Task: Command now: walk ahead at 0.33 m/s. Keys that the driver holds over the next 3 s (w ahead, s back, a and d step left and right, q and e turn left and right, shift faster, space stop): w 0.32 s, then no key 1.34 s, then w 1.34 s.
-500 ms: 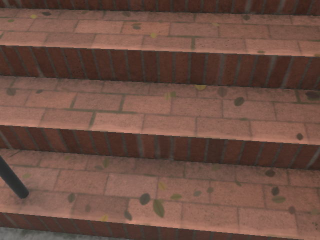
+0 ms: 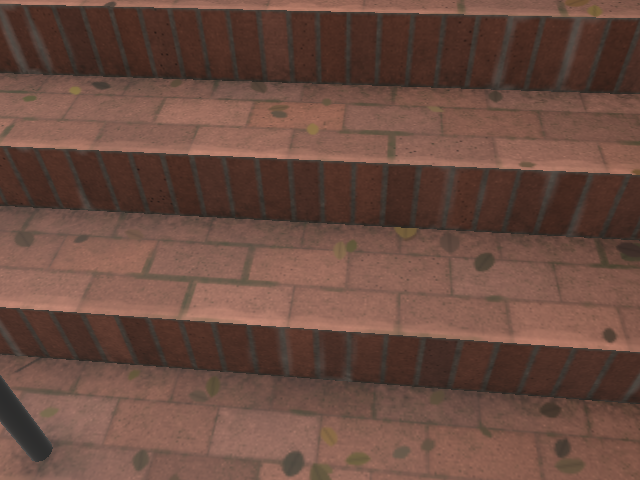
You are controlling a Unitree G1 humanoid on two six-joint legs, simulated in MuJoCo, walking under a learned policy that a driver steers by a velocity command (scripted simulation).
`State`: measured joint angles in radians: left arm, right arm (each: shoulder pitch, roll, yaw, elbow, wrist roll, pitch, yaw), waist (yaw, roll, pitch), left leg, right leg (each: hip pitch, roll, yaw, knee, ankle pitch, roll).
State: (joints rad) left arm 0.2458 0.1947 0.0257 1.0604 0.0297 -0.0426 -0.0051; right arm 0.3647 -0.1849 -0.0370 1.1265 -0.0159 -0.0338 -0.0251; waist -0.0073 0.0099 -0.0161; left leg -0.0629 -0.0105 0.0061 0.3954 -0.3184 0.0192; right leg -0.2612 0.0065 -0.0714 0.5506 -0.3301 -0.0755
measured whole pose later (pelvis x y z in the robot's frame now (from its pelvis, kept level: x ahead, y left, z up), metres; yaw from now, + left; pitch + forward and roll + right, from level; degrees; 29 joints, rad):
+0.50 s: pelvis +0.17 +0.01 -0.01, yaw -1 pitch -1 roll +0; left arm 0.35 0.16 0.02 1.10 0.00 -0.07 0.02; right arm 0.15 -0.14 -0.02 1.03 -0.02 -0.09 -0.03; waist 0.02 -0.03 0.04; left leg -0.32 -0.04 0.11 0.51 -0.16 0.09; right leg -0.28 0.02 -0.01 1.05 -0.42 -0.05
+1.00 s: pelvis +0.22 +0.00 +0.00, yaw +0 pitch -1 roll +0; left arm 0.31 0.12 0.00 1.12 0.00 -0.01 0.04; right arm 0.29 -0.15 -0.01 1.05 0.00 0.02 -0.05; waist -0.01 0.01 0.04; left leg -0.20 -0.03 0.08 0.40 -0.19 0.06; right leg -0.17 0.01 -0.05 0.42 -0.24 -0.03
